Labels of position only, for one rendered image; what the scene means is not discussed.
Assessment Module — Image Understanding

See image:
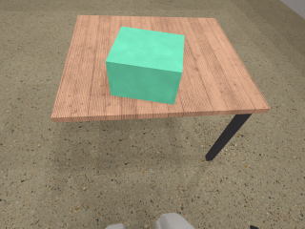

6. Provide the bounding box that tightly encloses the robot right thigh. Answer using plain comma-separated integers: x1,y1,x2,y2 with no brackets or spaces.
155,213,195,229

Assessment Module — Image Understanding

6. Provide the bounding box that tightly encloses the carton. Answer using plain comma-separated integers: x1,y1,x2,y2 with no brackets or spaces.
105,26,185,105

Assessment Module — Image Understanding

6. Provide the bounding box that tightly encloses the table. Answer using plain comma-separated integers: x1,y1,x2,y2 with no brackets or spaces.
51,14,271,161

